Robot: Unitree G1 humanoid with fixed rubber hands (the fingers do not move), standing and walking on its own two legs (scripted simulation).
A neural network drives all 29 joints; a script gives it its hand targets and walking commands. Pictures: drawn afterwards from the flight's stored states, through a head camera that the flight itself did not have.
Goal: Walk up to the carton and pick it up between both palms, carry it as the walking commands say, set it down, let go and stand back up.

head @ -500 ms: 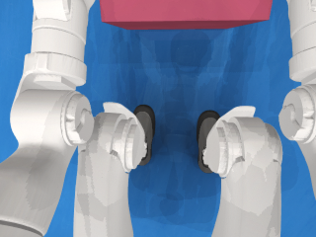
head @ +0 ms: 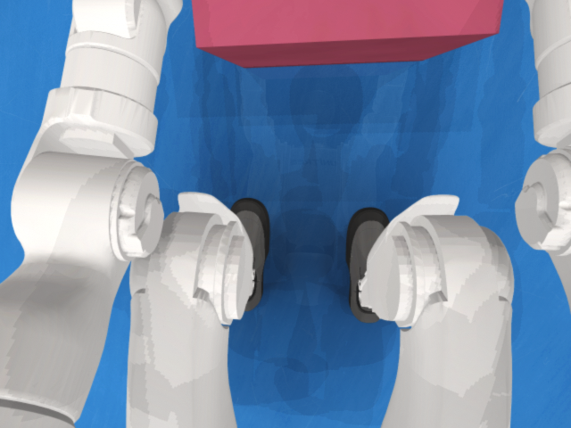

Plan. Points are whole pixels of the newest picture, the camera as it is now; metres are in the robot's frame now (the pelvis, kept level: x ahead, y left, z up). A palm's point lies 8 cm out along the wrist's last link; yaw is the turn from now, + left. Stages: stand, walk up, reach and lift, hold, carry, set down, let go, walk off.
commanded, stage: set down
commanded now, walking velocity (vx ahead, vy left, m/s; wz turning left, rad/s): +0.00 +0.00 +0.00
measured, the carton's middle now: out of the picture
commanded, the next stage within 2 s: none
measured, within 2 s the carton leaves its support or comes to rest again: rests again in 0.02 s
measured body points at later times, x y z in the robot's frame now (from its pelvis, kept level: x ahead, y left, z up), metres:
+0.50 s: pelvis +0.00 +0.00 -0.01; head +0.37 -0.03 +0.23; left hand +0.58 +0.16 -0.16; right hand +0.59 -0.20 -0.17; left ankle +0.12 +0.11 -0.32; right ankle +0.11 -0.10 -0.32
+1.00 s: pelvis +0.01 +0.00 -0.02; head +0.37 -0.03 +0.23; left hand +0.58 +0.16 -0.17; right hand +0.59 -0.20 -0.17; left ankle +0.12 +0.11 -0.32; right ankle +0.11 -0.10 -0.32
